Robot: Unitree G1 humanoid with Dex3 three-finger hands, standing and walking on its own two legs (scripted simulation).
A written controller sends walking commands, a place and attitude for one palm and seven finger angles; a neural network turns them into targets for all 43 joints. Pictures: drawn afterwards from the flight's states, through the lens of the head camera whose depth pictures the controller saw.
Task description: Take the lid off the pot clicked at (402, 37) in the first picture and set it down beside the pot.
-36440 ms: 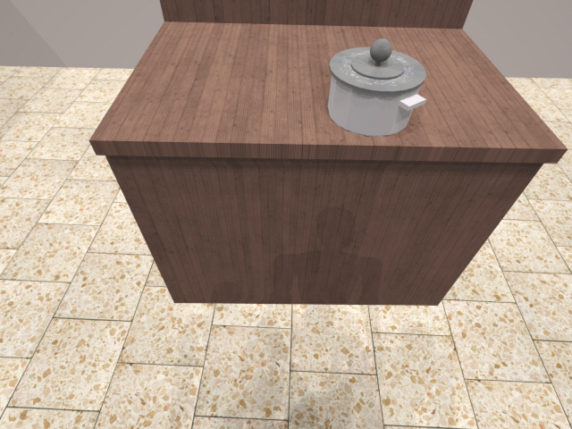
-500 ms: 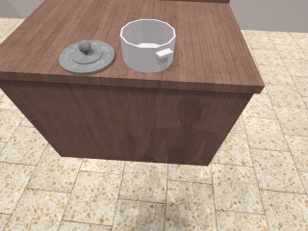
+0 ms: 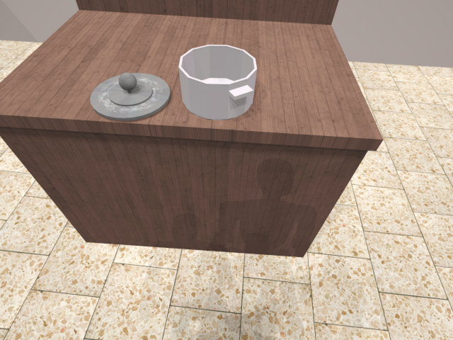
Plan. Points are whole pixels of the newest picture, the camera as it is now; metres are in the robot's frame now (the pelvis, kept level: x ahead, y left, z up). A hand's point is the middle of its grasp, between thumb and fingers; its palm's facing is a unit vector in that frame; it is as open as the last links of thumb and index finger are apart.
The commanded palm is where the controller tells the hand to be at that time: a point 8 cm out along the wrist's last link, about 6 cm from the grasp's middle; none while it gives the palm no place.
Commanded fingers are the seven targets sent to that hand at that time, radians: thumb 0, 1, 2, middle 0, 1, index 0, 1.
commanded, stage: let the arm hang, fingers relaxed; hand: left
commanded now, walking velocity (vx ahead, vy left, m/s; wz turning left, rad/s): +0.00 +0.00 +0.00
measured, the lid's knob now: (127, 81) +0.69 +0.29 +0.07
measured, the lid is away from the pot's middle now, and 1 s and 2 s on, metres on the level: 0.23 0.23 0.23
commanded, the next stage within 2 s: look to check the result in 0.88 s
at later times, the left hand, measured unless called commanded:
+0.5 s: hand out of the picture +0.02 +0.18 -0.18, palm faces +0.02 -0.98 -0.20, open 7.3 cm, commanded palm none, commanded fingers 0.00 0.90 0.90 -0.20 -0.30 -0.20 -0.30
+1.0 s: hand out of the picture +0.01 +0.18 -0.18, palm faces +0.02 -0.98 -0.19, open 7.3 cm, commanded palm none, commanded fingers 0.00 0.90 0.90 -0.20 -0.30 -0.20 -0.30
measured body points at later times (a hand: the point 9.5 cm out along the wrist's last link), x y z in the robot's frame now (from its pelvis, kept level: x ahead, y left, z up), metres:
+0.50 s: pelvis +0.00 +0.01 +0.00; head +0.02 +0.01 +0.45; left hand +0.02 +0.23 -0.16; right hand -0.03 -0.20 -0.16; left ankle -0.06 +0.11 -0.74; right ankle -0.01 -0.10 -0.74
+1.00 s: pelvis +0.00 +0.01 +0.00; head +0.02 +0.02 +0.45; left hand +0.01 +0.23 -0.16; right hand -0.03 -0.20 -0.16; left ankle -0.06 +0.11 -0.74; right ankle -0.01 -0.10 -0.74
